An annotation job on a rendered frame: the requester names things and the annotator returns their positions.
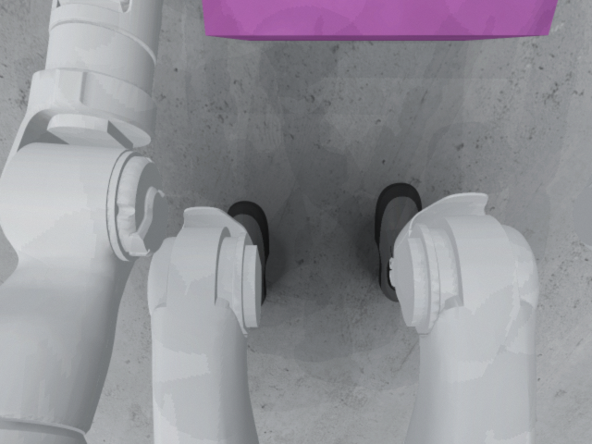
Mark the robot left forearm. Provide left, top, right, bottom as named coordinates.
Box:
left=0, top=0, right=164, bottom=238

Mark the carton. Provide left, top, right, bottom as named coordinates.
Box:
left=202, top=0, right=558, bottom=41

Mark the right robot upper arm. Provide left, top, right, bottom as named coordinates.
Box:
left=573, top=174, right=592, bottom=251

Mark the left robot foot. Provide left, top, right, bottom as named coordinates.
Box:
left=228, top=201, right=269, bottom=306

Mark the left robot upper arm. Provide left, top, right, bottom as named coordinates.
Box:
left=0, top=142, right=169, bottom=444

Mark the right robot shin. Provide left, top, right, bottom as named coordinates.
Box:
left=389, top=192, right=540, bottom=311

